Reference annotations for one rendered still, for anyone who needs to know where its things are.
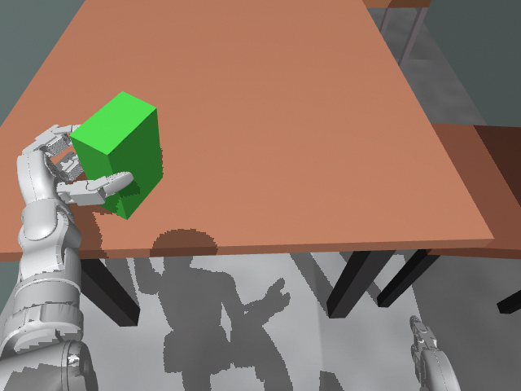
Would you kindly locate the right robot hand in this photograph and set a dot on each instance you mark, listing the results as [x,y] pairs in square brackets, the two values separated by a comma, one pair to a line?
[432,367]

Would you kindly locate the chair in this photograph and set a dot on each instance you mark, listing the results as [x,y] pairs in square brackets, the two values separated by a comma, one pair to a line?
[389,5]
[488,160]

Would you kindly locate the carton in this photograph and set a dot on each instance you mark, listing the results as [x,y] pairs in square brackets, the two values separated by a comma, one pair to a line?
[123,136]

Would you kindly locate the left robot arm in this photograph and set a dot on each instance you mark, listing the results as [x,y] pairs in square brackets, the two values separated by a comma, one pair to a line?
[41,347]

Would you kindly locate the table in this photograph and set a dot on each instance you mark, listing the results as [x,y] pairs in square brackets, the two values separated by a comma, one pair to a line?
[286,126]

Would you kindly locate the left robot hand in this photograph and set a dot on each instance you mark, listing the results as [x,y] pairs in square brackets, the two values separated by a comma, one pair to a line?
[40,179]

